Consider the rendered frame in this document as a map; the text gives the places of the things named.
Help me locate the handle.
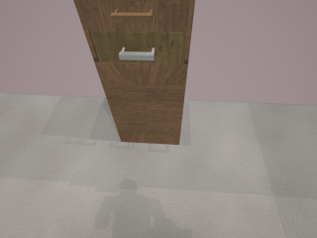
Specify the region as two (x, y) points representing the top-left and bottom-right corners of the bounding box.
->
(110, 12), (153, 23)
(119, 47), (155, 60)

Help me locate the cabinet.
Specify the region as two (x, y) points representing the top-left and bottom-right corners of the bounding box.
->
(73, 0), (195, 145)

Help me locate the drawer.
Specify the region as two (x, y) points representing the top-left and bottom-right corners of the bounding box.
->
(90, 31), (185, 64)

